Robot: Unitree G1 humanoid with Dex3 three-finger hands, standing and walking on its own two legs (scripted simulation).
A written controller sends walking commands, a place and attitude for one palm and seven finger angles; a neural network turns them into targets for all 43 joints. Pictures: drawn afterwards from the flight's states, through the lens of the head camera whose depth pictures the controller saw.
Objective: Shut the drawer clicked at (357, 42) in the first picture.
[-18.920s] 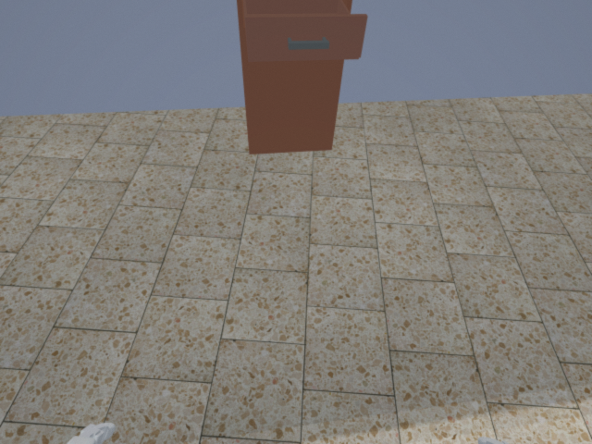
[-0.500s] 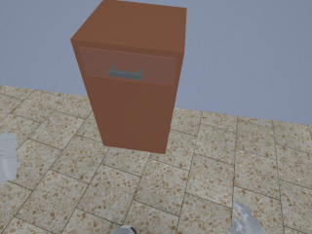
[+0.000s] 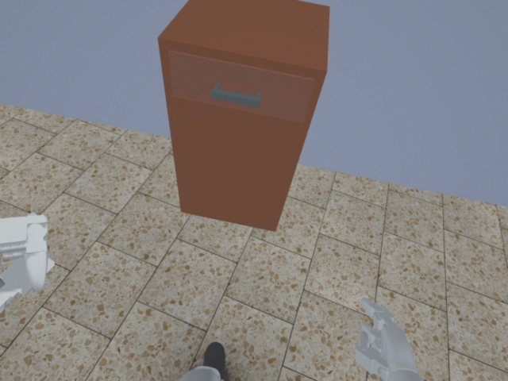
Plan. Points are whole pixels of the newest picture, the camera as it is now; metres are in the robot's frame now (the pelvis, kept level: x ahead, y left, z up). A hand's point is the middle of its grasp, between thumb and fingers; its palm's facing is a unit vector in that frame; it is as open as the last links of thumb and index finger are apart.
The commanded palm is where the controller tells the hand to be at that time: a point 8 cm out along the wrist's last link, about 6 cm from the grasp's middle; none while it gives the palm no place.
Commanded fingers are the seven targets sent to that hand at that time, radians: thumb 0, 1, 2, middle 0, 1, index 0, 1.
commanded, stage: stop stepping back and stand still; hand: left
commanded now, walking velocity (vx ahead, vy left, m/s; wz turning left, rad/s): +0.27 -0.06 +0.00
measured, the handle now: (237, 94) +0.83 +0.10 -0.05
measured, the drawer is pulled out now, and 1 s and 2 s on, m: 0.00 0.00 0.00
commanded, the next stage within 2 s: let the arm hang, fingers relaxed in 0.80 s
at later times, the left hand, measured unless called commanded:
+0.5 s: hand (33, 363) +0.11 +0.21 +0.17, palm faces +0.17 -0.86 -0.47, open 3.3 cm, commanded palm +0.07 +0.28 +0.18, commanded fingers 0.00 0.90 0.90 -1.40 -1.60 -1.40 -1.60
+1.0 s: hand (57, 353) +0.14 +0.25 +0.05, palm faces +0.11 -0.86 -0.50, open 3.2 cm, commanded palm none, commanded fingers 0.00 0.90 0.90 -1.16 -1.34 -1.16 -1.34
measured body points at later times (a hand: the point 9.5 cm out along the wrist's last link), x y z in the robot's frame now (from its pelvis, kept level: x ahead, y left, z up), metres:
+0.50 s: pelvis -0.09 +0.01 +0.01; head -0.09 +0.04 +0.46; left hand +0.10 +0.26 +0.20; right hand +0.01 -0.22 -0.08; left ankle +0.02 +0.11 -0.73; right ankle -0.09 -0.07 -0.70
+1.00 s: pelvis -0.09 +0.02 -0.01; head -0.09 +0.00 +0.44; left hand +0.13 +0.29 +0.08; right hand +0.08 -0.23 -0.11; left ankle -0.05 +0.15 -0.74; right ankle -0.11 -0.08 -0.74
